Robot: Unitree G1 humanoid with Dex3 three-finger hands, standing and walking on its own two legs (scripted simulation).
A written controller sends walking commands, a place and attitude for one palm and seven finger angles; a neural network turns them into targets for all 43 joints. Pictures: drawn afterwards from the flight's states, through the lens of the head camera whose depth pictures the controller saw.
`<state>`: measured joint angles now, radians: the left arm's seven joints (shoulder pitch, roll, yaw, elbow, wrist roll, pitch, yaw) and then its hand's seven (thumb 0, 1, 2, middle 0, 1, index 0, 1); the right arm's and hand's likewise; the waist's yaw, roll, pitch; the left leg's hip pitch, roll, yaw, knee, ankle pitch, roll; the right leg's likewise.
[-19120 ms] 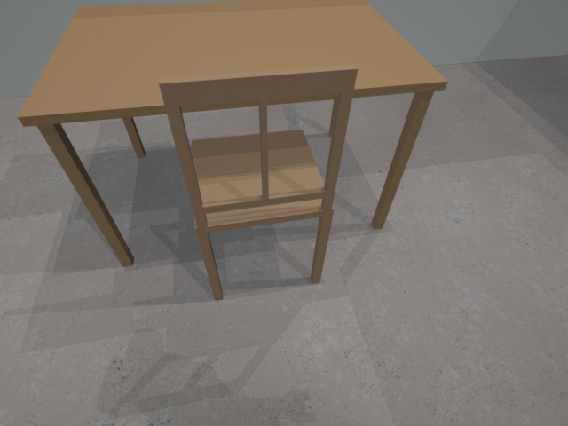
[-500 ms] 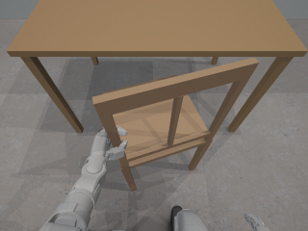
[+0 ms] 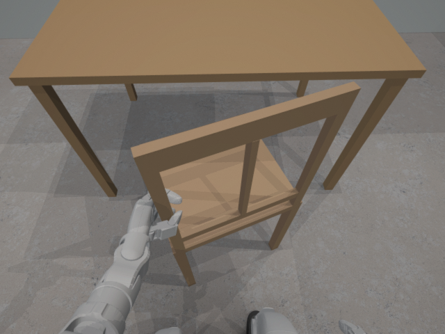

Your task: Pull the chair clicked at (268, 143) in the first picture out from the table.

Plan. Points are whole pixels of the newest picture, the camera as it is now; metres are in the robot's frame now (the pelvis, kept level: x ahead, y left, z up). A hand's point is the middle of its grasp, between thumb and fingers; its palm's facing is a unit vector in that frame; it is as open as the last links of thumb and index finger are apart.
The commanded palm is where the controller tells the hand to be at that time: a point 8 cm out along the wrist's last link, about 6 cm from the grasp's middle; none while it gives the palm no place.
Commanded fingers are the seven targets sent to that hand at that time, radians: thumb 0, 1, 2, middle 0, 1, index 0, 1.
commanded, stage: step backward, pulling the chair out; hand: left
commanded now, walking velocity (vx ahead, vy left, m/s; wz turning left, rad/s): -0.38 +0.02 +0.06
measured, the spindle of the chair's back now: (246, 181) +0.43 -0.05 -0.06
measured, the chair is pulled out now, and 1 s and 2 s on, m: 0.15 0.23 0.44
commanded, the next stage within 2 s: stop walking, hand still on the chair in 1.88 s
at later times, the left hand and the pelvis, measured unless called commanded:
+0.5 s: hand (172, 238) +0.30 +0.11 -0.05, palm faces -0.02 -0.98 -0.21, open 5.7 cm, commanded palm +0.27 +0.16 -0.05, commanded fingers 0.00 0.90 0.90 -0.50 -1.45 -0.50 -1.45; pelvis -0.04 -0.01 +0.00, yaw +1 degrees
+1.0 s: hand (172, 266) +0.24 +0.10 -0.05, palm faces -0.08 -0.98 -0.19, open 5.6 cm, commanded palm +0.21 +0.15 -0.05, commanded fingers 0.00 0.90 0.90 -0.50 -1.45 -0.50 -1.45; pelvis -0.10 +0.00 +0.01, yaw +1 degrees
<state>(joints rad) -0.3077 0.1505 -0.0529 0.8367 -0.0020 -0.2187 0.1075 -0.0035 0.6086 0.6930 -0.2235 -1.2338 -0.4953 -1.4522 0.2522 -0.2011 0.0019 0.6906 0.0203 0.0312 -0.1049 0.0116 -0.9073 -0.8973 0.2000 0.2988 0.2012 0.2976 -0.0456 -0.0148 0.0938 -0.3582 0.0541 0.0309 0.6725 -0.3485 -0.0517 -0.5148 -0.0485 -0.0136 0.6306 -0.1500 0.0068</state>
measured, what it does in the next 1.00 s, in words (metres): steps on the spot: right foot, then left foot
